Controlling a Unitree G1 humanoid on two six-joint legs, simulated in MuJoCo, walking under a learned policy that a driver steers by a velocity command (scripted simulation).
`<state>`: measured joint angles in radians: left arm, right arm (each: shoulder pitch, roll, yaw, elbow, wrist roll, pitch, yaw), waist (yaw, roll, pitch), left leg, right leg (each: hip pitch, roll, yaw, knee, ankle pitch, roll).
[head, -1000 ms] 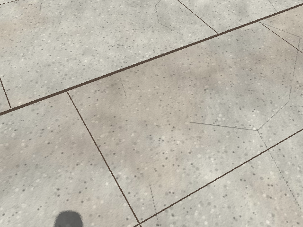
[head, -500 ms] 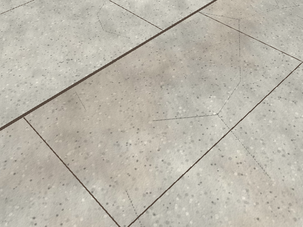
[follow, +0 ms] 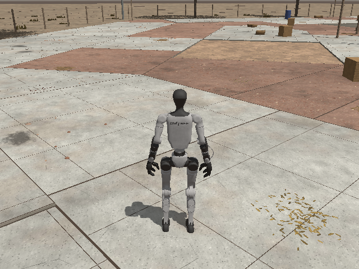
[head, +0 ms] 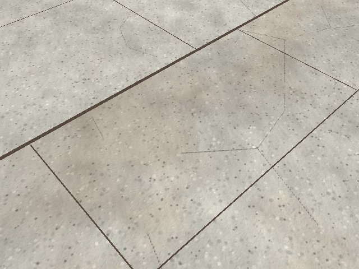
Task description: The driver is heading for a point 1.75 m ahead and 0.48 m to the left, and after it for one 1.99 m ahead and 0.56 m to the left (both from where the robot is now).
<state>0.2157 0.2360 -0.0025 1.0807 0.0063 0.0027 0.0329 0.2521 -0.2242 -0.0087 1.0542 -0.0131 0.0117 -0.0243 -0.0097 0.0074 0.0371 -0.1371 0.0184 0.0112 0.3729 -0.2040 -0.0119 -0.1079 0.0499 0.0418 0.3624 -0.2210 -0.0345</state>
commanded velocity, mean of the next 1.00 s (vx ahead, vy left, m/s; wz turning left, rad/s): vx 0.08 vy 0.00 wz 0.00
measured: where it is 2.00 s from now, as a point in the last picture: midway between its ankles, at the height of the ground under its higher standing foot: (191, 258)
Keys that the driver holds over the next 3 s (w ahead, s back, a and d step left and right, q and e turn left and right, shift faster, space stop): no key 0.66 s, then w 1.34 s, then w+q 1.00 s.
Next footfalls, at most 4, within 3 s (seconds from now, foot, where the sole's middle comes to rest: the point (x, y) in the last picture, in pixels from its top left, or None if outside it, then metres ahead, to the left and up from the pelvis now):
1.36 left None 0.41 0.07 -0.78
1.90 right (211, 218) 0.73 -0.10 -0.78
2.46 left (168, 166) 1.00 0.08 -0.78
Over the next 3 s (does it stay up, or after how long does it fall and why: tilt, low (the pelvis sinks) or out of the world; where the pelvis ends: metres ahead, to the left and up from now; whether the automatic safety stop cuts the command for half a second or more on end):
stays up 1.15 0.08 -0.02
